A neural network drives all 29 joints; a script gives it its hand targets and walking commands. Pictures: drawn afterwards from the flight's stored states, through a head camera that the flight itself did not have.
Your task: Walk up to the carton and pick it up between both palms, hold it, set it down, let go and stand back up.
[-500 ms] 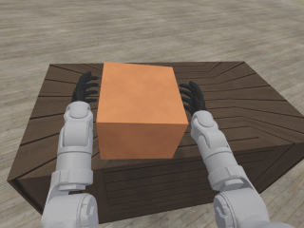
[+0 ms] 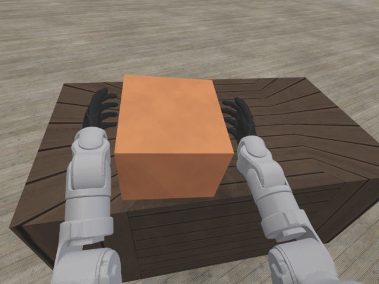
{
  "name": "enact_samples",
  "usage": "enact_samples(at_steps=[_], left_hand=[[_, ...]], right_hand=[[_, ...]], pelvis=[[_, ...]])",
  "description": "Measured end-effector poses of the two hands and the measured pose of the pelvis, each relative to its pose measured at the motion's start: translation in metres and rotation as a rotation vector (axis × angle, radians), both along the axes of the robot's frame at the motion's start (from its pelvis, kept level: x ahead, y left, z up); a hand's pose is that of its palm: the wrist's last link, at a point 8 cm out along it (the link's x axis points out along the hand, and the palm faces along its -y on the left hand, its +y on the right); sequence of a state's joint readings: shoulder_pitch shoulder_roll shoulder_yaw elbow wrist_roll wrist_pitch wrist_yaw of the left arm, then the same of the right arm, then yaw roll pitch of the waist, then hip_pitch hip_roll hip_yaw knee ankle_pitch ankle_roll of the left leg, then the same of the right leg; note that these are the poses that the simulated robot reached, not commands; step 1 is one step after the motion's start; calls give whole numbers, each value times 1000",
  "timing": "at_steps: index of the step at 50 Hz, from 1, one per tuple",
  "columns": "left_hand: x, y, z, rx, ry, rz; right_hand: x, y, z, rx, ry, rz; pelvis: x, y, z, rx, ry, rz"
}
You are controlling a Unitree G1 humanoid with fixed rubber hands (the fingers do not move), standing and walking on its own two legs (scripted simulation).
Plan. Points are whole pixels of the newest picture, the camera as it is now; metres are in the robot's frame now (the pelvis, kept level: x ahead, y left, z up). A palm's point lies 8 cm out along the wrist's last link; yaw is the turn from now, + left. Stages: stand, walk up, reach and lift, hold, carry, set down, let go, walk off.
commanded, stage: hold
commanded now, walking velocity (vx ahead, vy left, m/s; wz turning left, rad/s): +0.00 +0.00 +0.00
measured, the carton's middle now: (169, 136) +0.41 +0.01 +0.11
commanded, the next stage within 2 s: none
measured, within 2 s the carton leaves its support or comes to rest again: neither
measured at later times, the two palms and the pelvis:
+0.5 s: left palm (89, 124) +0.35 +0.16 +0.19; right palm (243, 132) +0.35 -0.14 +0.17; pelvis -0.01 +0.00 +0.00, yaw +0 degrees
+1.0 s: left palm (91, 125) +0.36 +0.16 +0.19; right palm (243, 133) +0.35 -0.14 +0.17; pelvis +0.00 +0.00 +0.00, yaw +0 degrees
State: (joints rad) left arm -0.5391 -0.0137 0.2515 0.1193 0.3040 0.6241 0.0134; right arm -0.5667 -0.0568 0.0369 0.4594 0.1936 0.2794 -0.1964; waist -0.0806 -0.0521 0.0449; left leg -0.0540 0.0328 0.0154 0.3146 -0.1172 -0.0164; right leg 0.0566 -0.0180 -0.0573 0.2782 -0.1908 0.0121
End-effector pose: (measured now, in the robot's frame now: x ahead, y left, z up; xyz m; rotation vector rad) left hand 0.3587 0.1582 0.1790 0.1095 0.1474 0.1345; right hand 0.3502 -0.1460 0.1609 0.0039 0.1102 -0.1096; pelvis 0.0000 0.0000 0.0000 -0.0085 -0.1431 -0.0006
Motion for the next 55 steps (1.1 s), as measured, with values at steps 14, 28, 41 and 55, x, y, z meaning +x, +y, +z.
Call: enact_samples(at_steps=[14, 28, 41, 55], left_hand=[[-7, 6, 13, -8, -5, 10], [-4, 5, 11, -1, -1, 4], [-6, 5, 9, 1, -3, 5], [-1, 2, 10, 4, 0, 4]], right_hand=[[-4, 6, 11, 5, -5, 8], [-3, 5, 10, 0, -4, 1], [-4, 5, 8, 3, -7, 2], [-1, 2, 6, 7, -4, -1]], pelvis=[[-6, -1, 0, 2, -16, -2], [-7, 1, 0, 1, -16, -3], [-5, 2, 0, 0, -14, -4], [-3, 0, 0, 2, -10, -3]])
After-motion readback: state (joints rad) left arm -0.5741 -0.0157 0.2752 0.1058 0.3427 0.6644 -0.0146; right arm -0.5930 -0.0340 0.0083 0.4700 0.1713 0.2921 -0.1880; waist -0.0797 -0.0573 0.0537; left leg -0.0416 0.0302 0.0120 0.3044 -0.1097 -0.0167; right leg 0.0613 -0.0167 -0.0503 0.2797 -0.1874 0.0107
